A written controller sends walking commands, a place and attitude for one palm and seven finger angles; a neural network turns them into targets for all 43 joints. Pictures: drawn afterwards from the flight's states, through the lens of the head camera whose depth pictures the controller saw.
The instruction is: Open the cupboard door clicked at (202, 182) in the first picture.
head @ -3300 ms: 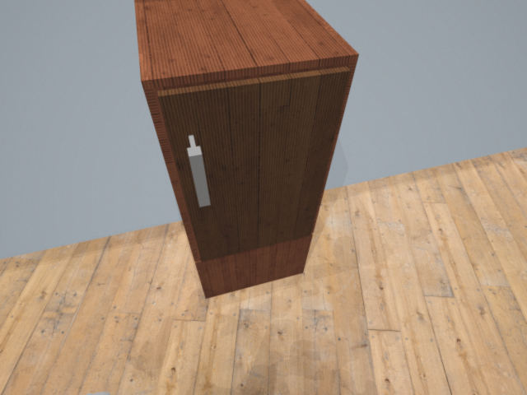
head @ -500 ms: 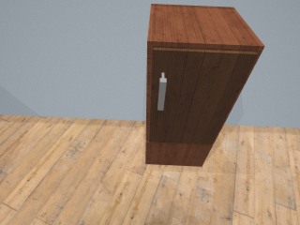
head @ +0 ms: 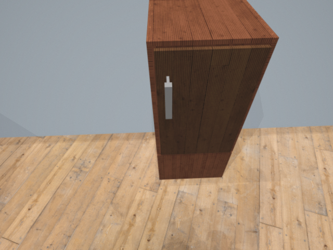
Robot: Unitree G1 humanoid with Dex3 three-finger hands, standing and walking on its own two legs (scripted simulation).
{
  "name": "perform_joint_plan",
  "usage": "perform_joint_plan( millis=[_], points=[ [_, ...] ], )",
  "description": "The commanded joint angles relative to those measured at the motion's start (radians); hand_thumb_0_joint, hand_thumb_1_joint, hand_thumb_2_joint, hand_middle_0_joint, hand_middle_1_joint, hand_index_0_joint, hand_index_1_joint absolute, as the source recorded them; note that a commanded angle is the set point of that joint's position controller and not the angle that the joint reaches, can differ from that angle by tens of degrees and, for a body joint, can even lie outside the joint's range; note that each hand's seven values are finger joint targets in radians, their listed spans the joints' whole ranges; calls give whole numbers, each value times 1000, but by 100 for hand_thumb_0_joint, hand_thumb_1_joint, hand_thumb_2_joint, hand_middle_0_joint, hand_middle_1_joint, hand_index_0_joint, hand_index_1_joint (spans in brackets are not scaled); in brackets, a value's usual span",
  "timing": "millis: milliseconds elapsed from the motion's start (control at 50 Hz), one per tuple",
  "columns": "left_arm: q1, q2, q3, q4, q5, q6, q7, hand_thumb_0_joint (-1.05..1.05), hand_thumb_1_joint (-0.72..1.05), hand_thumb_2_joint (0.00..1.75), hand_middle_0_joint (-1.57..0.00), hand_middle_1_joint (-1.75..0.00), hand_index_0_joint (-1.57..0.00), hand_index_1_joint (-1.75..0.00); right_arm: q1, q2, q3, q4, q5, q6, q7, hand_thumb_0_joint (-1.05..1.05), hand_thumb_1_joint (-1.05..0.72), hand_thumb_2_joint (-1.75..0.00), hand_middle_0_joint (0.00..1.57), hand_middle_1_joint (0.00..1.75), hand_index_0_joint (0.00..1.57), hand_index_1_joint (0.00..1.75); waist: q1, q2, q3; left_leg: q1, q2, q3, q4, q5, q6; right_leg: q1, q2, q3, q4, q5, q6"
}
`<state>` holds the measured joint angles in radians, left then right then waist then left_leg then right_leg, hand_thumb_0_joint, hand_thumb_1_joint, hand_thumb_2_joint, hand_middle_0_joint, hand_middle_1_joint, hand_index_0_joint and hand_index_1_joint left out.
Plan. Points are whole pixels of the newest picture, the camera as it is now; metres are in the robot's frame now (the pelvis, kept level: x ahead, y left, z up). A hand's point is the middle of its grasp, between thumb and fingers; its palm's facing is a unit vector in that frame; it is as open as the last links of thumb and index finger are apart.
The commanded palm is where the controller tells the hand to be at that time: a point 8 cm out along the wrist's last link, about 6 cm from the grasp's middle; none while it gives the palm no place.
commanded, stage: come to a stop and stand still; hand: left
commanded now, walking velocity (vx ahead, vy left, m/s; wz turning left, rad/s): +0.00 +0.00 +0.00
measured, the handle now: (168, 97) +0.62 +0.03 -0.01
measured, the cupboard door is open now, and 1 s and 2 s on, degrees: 0 0 0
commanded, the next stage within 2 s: look again from close up in 0.74 s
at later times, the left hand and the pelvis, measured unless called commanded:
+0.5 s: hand out of the picture +0.01 +0.15 -0.17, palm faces +0.03 -0.98 -0.18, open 7.4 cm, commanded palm none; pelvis +0.02 -0.02 +0.00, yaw +0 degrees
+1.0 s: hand out of the picture +0.02 +0.14 -0.17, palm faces +0.04 -0.98 -0.19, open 7.4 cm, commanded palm none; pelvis +0.02 -0.03 +0.00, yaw +1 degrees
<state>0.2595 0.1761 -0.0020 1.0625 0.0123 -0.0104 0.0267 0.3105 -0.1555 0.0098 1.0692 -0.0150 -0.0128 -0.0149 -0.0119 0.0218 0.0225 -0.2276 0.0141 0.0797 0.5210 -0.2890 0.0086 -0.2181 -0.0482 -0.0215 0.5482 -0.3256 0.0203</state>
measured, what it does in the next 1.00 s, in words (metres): stands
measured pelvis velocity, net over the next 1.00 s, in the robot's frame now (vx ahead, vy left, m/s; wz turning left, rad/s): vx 0.02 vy -0.03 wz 0.01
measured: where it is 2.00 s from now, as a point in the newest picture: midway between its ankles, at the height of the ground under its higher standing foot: outside the picture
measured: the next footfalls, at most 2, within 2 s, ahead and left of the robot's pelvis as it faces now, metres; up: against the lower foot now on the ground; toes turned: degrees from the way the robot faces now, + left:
left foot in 1.98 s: +0.10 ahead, +0.04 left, +0.00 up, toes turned +10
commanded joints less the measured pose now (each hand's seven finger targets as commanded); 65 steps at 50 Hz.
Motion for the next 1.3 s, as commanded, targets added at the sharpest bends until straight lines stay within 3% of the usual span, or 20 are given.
perform_joint_plan(
  millis=[0, 680, 820, 880, 1100, 1280],
  points=[
    [62, 105, 19, -26, 0, -11, 9, 0, 90, 90, -20, -30, -20, -30, 26, -100, -18, -38, -2, -21, -10, 0, -90, -90, 20, 30, 20, 30, 18, -32, 14, -6, 88, -86, -112, 179, 28, -2, -51, 56, -93, 195, -51],
    [93, 86, 21, 23, 3, -19, 8, 0, 90, 90, -20, -30, -20, -30, -8, -82, -18, 21, 1, -15, -23, 0, -90, -90, 20, 30, 20, 30, 20, -38, 13, 62, 94, -63, -105, 246, 8, 34, -63, 60, -141, 350, -61],
    [89, 82, 22, 24, 1, -17, 8, 0, 90, 90, -20, -30, -20, -30, -2, -80, -17, 30, 0, -14, -23, 0, -90, -90, 20, 30, 20, 30, 22, -18, 28, 63, 97, -65, -119, 246, 7, 28, -60, 58, -150, 319, -60],
    [88, 83, 22, 25, 2, -18, 8, 0, 90, 90, -20, -30, -20, -30, 7, -76, -17, 34, 1, -15, -24, 0, -90, -90, 20, 30, 20, 30, 21, -44, 17, 61, 96, -66, -119, 251, 7, 48, -61, 50, -150, 336, -60],
    [96, 71, 21, 29, 1, -16, 9, 0, 90, 90, -20, -30, -20, -30, 15, -71, -15, 41, 0, -14, -24, 0, -90, -90, 20, 30, 20, 30, 23, -19, 37, 58, 95, -70, -130, 241, 7, 31, -58, 52, -164, 293, -60],
    [107, 64, 21, 35, 1, -19, 9, 0, 90, 90, -20, -30, -20, -30, 19, -59, -15, 48, 1, -14, -25, 0, -90, -90, 20, 30, 20, 30, 26, -38, 38, 62, 95, -68, -131, 237, 6, 37, -60, 49, -170, 306, -60]
  ],
)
